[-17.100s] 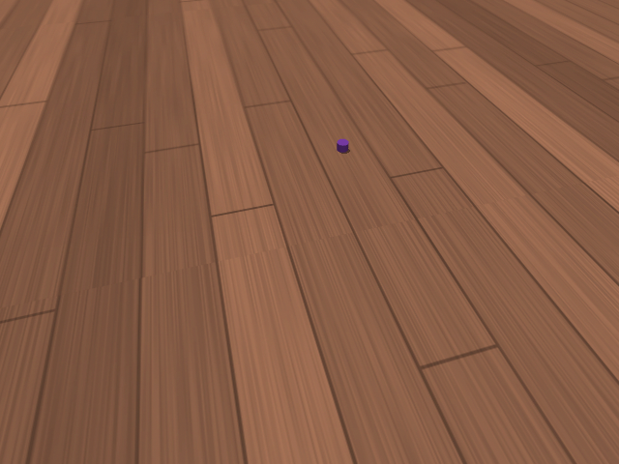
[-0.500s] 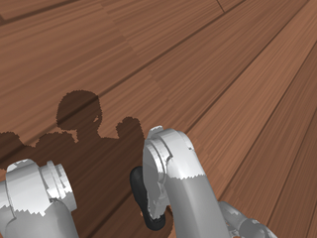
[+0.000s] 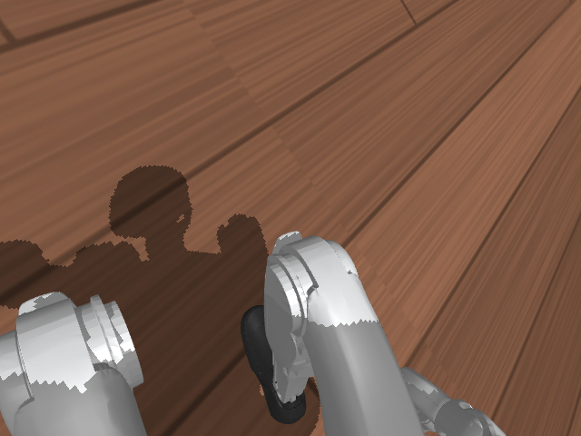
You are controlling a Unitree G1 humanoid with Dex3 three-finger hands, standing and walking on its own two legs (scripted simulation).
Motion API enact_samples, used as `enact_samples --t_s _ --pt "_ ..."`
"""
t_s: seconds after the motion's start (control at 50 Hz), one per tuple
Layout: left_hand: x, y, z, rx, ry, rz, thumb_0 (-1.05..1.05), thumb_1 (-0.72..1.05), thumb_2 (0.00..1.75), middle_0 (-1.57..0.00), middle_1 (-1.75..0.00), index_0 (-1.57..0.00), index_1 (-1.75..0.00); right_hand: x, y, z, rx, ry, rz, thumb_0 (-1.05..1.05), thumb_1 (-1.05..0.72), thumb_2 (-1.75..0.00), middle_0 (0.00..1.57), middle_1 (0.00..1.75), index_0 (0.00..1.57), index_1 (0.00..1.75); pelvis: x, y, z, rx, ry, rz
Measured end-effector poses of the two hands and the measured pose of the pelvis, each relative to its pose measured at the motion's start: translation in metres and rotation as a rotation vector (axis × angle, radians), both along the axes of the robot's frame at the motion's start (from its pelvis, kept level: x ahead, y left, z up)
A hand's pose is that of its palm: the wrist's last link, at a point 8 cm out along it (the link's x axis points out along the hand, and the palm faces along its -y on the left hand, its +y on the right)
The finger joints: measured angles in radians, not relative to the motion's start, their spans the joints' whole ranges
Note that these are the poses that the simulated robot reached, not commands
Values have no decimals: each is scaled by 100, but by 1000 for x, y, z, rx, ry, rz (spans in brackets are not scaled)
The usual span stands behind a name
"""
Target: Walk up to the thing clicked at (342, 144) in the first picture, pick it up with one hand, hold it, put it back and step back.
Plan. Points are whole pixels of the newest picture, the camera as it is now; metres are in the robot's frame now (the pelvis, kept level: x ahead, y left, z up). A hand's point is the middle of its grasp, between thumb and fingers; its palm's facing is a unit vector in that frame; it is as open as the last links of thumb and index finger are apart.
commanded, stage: close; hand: left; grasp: from above
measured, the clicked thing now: out of the picture +0.40 +0.40 -0.27
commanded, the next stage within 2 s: settle in 0.06 s
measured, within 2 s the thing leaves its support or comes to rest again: leaves its support in 0.44 s
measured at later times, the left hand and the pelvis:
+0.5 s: hand out of the picture +0.38 +0.39 -0.23, palm faces -0.41 -0.21 -0.89, open 7.2 cm; pelvis +0.00 +0.00 +0.00, yaw +1 degrees
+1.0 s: hand out of the picture +0.37 +0.39 -0.14, palm faces -0.46 -0.17 -0.87, open 6.9 cm; pelvis -0.01 -0.01 +0.03, yaw +5 degrees
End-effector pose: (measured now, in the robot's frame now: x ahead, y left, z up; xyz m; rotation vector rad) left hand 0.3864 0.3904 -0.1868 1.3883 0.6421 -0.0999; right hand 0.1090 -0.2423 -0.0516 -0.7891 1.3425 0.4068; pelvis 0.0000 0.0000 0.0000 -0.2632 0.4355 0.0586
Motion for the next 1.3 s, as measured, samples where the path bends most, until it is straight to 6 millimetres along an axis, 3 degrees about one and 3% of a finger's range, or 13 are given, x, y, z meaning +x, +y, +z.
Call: enact_samples --t_s 0.44,0.64,0.82,1.3 --pt "-6 1 7 -14 2 8 -3 30 38 -63 -56 -89 -56 -8 -13 -1 -36 17 -55 0 -90 -90 20 30 20 30 2 -4 0 13 17 3" --pt "-2 12 53 42 -67 -10 -3 30 32 -69 -49 -96 -49 13 -21 -1 -12 -58 -126 0 -90 -90 20 30 20 30 4 -4 7 24 64 23" --pt "-5 7 91 55 13 -15 -4 32 26 -71 -47 -98 -47 30 -18 -4 60 -125 -177 0 -90 -90 20 30 20 30 -1 -6 20 49 96 44" --pt "-3 7 139 45 -6 -40 -4 31 25 -75 -43 -102 -43 -6 -27 9 -9 -64 -338 1 -92 -90 20 30 20 30 -7 -8 44 66 135 69"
